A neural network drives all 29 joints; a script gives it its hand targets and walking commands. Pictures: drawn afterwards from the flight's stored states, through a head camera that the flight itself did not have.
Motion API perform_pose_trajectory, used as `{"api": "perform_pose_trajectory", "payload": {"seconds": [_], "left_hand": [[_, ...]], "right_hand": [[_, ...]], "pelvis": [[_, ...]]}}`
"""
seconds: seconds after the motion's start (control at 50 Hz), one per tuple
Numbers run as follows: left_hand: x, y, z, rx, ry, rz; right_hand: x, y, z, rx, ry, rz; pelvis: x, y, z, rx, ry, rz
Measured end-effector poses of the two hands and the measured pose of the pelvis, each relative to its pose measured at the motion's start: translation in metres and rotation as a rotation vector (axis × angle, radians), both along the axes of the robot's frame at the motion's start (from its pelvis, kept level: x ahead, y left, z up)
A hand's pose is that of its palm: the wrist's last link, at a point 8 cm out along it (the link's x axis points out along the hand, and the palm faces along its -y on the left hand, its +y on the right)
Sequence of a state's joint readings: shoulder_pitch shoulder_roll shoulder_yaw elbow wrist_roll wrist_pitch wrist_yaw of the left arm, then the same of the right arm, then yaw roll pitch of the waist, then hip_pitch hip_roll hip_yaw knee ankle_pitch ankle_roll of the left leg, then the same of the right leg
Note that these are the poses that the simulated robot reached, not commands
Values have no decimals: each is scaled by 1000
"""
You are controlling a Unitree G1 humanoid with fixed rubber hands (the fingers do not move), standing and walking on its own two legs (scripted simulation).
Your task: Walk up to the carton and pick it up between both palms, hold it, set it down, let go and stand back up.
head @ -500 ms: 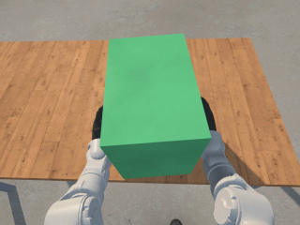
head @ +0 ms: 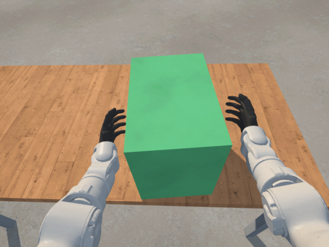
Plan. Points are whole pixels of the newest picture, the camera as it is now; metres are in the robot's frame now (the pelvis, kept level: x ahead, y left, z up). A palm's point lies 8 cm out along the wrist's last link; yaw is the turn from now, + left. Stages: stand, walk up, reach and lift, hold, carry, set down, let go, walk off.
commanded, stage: set down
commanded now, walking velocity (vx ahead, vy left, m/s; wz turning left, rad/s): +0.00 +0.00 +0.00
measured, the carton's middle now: (171, 126) +0.47 -0.02 +0.01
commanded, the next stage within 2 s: none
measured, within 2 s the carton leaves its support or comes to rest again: neither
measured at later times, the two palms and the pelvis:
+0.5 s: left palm (102, 167) +0.34 +0.16 +0.02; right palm (251, 162) +0.35 -0.22 -0.01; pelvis -0.03 -0.03 -0.01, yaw +2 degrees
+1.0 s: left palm (89, 209) +0.24 +0.18 +0.00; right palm (261, 196) +0.26 -0.22 -0.01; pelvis -0.03 -0.02 +0.00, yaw +3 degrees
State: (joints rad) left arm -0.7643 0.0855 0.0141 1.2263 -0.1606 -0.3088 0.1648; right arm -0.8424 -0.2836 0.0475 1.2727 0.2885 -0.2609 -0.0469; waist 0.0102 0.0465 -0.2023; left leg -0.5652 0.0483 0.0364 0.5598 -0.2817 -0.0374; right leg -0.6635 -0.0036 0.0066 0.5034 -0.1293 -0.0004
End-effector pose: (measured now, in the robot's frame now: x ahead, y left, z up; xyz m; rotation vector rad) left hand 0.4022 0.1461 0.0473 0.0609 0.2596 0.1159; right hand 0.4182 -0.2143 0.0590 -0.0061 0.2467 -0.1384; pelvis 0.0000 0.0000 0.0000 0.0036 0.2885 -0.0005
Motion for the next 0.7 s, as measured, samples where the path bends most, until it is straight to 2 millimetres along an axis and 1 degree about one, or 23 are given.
{"api": "perform_pose_trajectory", "payload": {"seconds": [0.1,0.18,0.32,0.42,0.5,0.6,0.7], "left_hand": [[-7,-11,-9,-41,-10,6],[-12,-13,-19,-52,-16,15],[-28,-1,-31,-21,-16,43],[-46,10,-34,-2,-9,57],[-62,14,-32,-3,-13,56],[-83,15,-28,-28,-27,49],[-101,17,-30,-60,-17,64]], "right_hand": [[-8,-9,0,-23,22,11],[-19,-13,-14,-21,40,17],[-43,-12,-50,35,42,23],[-60,-8,-65,75,12,33],[-72,-8,-66,82,-15,31],[-89,-11,-59,58,-38,21],[-102,-14,-51,35,-14,6]], "pelvis": [[-6,-6,-4,6,-7,4],[-12,-13,-7,8,2,9],[-20,-21,-10,14,29,19],[-25,-25,-11,23,30,21],[-28,-27,-9,28,15,23],[-33,-29,-6,33,-28,24],[-38,-31,-3,33,-86,25]]}}
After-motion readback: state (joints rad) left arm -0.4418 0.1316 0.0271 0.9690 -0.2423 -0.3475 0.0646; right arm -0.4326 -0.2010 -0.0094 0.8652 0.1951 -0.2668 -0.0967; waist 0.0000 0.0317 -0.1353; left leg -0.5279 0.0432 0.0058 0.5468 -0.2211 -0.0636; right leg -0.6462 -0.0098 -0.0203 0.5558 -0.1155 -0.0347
